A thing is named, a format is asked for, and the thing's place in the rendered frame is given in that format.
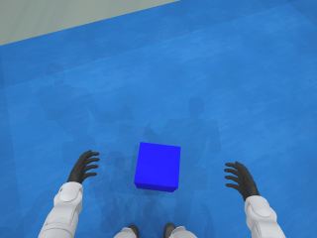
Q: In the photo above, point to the robot left foot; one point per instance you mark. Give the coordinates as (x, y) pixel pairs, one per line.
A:
(135, 230)

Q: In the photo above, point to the robot right hand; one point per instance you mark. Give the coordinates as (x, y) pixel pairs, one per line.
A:
(245, 182)

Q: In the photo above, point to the robot left hand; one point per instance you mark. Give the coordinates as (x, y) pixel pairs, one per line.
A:
(78, 172)

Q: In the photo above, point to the left robot forearm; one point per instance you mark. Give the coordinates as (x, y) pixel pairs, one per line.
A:
(63, 219)

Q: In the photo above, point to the right robot forearm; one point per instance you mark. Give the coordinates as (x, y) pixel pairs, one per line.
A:
(261, 219)

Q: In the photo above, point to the carton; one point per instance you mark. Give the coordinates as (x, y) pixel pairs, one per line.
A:
(157, 167)

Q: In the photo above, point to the robot right shin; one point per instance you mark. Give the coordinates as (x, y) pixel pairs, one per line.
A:
(180, 228)

